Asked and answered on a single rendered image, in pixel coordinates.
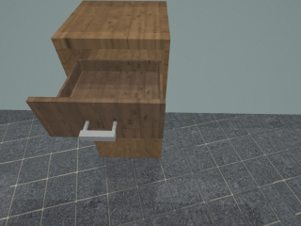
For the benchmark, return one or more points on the cabinet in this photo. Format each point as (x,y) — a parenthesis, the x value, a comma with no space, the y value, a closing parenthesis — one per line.
(117,30)

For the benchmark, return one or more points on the drawer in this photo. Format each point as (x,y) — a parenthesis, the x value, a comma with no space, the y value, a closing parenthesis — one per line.
(102,91)

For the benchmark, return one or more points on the handle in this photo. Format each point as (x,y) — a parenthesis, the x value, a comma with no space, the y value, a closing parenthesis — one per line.
(98,135)

